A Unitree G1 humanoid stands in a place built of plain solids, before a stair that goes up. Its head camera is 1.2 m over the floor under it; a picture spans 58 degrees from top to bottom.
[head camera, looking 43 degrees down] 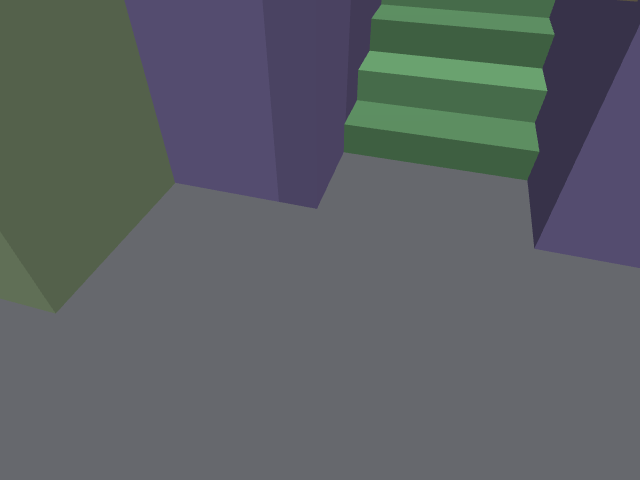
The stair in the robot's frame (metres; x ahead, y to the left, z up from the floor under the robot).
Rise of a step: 0.17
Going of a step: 0.27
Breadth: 0.90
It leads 16 degrees to the right of straight ahead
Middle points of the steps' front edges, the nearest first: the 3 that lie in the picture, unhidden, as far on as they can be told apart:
1.81 -0.55 0.17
2.07 -0.63 0.33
2.33 -0.70 0.50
